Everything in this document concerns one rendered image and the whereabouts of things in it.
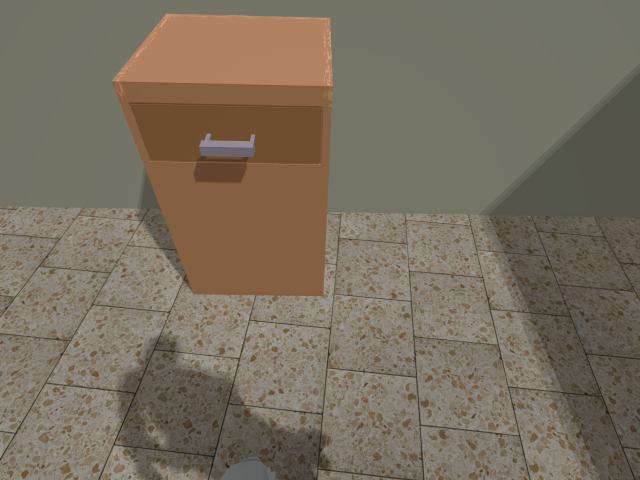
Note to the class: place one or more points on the cabinet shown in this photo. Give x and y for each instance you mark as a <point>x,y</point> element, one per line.
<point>240,228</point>

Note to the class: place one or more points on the handle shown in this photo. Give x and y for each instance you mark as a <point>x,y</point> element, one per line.
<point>210,147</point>

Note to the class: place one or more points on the drawer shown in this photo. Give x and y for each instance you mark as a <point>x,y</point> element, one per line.
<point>284,134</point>

